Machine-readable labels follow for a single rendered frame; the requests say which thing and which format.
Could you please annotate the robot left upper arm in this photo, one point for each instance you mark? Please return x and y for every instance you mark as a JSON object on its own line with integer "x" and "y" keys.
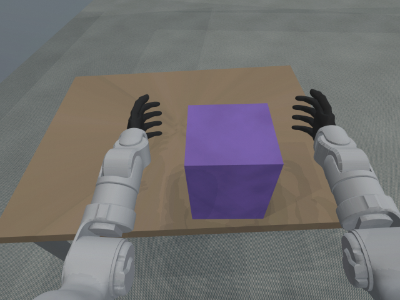
{"x": 97, "y": 268}

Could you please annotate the robot left forearm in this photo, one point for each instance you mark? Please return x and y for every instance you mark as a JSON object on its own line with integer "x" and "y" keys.
{"x": 111, "y": 212}

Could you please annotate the robot right upper arm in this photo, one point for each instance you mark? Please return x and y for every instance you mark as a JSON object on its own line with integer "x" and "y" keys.
{"x": 371, "y": 260}

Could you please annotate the carton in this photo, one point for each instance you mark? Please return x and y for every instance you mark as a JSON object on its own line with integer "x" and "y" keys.
{"x": 232, "y": 160}

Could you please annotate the table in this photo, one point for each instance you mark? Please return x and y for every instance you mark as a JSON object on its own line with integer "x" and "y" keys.
{"x": 48, "y": 204}

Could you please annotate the left robot hand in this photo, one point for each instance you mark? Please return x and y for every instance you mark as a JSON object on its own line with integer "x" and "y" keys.
{"x": 138, "y": 117}

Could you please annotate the robot right forearm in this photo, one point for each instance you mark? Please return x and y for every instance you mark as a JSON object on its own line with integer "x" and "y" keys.
{"x": 361, "y": 201}

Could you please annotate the right robot hand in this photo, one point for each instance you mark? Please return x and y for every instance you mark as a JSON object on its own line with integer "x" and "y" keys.
{"x": 321, "y": 113}

